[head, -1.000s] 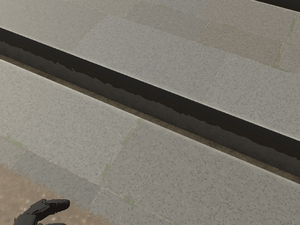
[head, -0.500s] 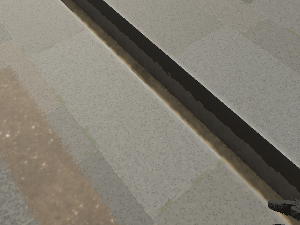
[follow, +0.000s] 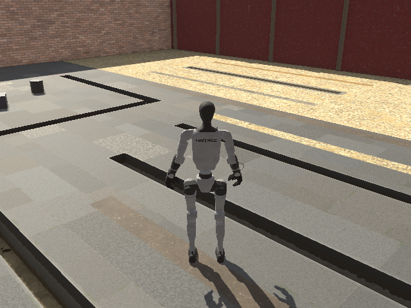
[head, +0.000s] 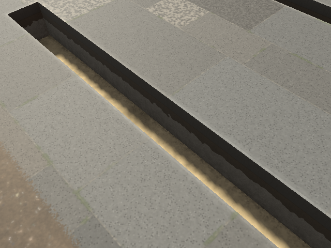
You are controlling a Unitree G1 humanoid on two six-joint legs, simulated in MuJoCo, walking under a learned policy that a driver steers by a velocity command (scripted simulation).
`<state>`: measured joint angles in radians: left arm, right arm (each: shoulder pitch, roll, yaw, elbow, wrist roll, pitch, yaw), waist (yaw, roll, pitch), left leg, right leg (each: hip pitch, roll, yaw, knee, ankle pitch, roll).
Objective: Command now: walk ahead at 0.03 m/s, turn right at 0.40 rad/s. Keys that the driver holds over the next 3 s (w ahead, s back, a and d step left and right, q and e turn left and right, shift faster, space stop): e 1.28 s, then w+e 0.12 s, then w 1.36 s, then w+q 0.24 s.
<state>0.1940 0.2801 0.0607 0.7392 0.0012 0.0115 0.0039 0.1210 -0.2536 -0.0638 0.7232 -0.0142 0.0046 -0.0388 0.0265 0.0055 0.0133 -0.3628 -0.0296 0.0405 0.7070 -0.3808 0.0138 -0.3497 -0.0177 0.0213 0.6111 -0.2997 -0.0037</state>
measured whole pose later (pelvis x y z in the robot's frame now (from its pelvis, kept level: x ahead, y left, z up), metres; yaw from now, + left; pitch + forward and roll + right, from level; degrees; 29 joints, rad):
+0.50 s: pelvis +0.00 +0.03 +0.01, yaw -18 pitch +2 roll -1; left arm 0.17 0.34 0.11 0.64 -0.03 0.07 0.02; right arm 0.16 -0.24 -0.07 0.70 -0.02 0.00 -0.05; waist -0.01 -0.05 0.04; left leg -0.25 0.03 0.07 0.45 -0.23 0.02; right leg -0.53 0.01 0.06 1.10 -0.40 0.10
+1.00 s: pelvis -0.03 +0.00 +0.01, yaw -35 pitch +3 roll +2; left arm 0.18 0.31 0.07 0.58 0.00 0.04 0.03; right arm 0.09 -0.30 -0.08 0.72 0.00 0.02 -0.03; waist 0.01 0.01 0.05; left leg -0.48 -0.02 -0.08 0.87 -0.37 -0.08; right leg -0.32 0.07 0.14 0.50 -0.21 -0.05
